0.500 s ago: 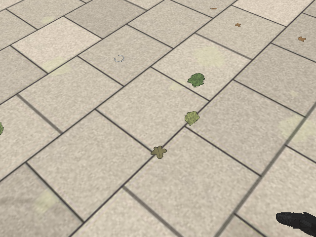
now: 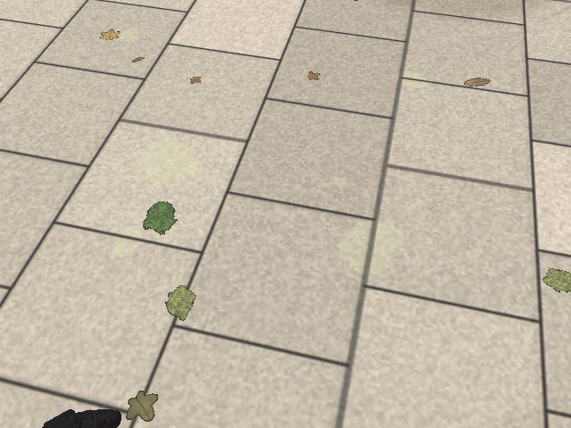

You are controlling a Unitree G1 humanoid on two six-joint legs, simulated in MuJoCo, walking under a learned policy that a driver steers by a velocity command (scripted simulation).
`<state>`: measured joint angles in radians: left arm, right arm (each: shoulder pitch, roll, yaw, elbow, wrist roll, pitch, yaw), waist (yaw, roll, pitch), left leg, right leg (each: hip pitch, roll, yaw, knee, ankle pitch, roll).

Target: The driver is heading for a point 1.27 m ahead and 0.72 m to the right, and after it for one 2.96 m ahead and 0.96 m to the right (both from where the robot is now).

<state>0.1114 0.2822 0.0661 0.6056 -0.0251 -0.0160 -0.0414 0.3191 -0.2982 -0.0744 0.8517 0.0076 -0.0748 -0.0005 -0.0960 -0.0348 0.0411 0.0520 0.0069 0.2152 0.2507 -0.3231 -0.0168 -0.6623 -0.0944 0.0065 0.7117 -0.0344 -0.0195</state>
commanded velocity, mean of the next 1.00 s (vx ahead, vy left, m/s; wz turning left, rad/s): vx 0.50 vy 0.00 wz -0.35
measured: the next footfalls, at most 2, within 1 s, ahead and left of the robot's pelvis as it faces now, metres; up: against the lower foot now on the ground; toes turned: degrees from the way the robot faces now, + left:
right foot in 0.10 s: +0.22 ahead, -0.12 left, +0.00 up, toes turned -6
left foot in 0.60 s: +0.55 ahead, +0.03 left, +0.00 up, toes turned -15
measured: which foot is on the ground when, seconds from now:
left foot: down 0.00-0.10, up 0.12-0.58, down 0.60-1.00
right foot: up 0.00-0.08, down 0.10-0.62, up 0.64-1.00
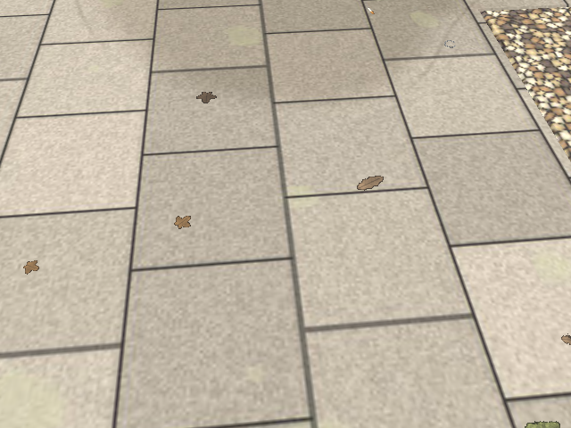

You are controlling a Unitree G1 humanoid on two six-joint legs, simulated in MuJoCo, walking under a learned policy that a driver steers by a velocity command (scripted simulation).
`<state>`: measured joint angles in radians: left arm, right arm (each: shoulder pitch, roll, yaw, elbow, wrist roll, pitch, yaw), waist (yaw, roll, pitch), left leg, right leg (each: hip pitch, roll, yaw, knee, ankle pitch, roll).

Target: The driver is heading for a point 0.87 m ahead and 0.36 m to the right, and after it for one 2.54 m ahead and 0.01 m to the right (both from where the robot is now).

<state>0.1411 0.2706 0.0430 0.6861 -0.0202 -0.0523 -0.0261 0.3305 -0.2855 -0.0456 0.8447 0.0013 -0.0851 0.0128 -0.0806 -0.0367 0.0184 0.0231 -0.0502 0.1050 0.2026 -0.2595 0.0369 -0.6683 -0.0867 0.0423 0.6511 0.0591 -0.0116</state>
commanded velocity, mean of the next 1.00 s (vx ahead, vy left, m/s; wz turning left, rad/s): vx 0.50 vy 0.00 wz -0.55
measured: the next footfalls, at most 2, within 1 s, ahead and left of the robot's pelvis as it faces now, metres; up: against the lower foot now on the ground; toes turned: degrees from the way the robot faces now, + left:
right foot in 0.12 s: +0.25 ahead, -0.13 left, +0.00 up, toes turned -5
left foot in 0.60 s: +0.56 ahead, +0.02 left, +0.00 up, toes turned -23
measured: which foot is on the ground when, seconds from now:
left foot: down 0.00-0.12, up 0.14-0.58, down 0.60-1.00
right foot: up 0.00-0.10, down 0.12-0.62, up 0.64-1.00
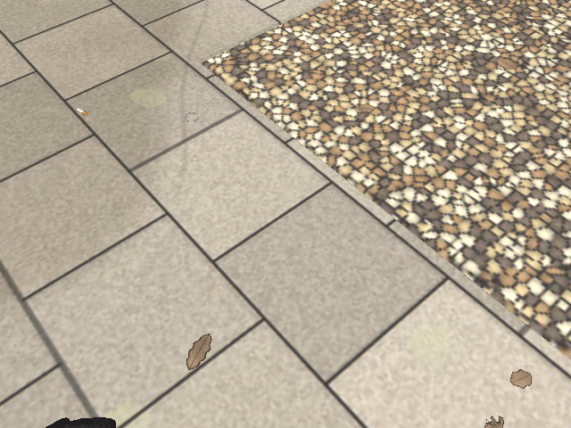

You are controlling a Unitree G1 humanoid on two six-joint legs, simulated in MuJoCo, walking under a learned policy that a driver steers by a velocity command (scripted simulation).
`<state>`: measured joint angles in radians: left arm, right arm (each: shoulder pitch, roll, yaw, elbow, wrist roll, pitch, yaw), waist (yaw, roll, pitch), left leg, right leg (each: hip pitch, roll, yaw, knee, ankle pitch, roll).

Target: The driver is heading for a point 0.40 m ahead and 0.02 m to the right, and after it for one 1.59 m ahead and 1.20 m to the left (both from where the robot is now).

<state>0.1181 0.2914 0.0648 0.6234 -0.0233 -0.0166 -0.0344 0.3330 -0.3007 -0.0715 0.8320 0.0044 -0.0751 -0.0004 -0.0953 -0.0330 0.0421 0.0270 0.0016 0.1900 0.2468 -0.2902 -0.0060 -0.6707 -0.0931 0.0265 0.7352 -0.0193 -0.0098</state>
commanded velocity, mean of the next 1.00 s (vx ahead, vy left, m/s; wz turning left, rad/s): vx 0.25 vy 0.00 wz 0.03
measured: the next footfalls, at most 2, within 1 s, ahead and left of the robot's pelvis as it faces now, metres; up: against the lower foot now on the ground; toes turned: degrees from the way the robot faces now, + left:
right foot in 0.12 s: +0.23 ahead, -0.13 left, +0.00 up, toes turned -6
left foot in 0.58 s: +0.51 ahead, +0.02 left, +0.00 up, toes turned -7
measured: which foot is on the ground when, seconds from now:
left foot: down 0.00-0.12, up 0.14-0.56, down 0.58-1.00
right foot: up 0.00-0.10, down 0.12-0.58, up 0.60-0.98, down 1.00-1.00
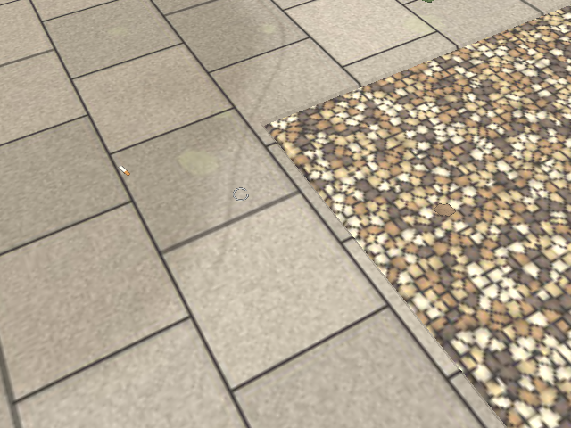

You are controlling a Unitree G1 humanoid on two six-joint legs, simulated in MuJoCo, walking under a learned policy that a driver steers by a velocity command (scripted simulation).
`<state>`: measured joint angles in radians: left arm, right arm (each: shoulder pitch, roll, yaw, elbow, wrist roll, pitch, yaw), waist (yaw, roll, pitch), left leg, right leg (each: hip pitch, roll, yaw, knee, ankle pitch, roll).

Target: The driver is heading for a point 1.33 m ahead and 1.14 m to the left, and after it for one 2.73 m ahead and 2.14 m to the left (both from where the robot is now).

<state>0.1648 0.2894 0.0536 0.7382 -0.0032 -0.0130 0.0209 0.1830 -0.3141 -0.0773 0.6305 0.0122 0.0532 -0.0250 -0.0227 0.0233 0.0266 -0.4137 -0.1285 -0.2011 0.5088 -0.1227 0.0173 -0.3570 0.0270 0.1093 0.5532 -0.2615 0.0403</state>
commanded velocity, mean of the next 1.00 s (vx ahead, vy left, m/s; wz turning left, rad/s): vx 0.01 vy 0.00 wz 0.59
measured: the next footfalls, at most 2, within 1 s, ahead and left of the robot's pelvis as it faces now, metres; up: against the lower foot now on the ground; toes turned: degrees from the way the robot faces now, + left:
left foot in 0.44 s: +0.01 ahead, +0.12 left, +0.00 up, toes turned +18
right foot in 0.90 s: +0.12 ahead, -0.07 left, +0.00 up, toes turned +38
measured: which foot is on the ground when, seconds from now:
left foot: down 0.00-0.02, up 0.04-0.42, down 0.44-0.90, up 0.92-1.00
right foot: down 0.00-0.44, up 0.46-0.88, down 0.90-1.00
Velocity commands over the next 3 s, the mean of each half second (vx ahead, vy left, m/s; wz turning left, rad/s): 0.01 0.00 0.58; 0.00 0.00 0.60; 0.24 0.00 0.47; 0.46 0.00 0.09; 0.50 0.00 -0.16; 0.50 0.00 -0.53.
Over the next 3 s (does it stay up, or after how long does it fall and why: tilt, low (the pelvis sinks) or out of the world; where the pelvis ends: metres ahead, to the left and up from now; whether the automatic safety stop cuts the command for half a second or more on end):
stays up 0.61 0.69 0.01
